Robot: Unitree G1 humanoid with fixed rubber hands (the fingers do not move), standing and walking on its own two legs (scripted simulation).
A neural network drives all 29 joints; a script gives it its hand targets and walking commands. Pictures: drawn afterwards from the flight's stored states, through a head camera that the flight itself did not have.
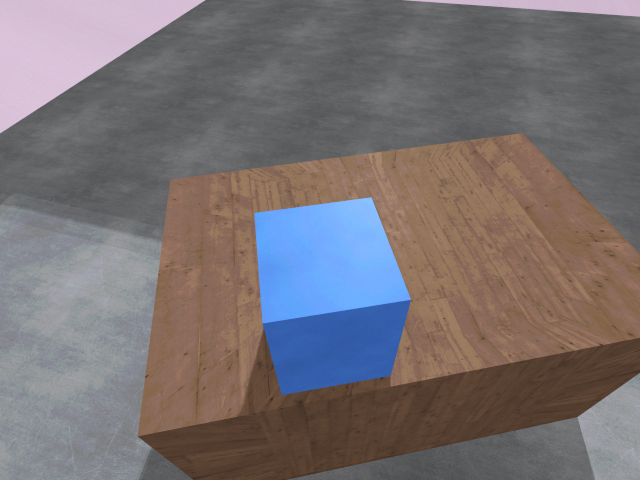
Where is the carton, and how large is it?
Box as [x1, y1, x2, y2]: [254, 197, 410, 394]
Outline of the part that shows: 371,197 254,213 262,322 282,394 390,375 410,298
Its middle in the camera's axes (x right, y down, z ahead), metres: +0.01 +0.11 +0.67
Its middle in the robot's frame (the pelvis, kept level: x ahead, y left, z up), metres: +0.44 +0.02 -0.09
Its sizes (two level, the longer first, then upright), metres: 0.210 0.200 0.250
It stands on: a pedestal, 0.55 m high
